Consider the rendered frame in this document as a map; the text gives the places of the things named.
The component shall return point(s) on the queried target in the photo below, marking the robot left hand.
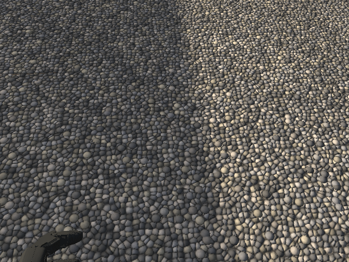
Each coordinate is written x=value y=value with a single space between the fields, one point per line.
x=50 y=243

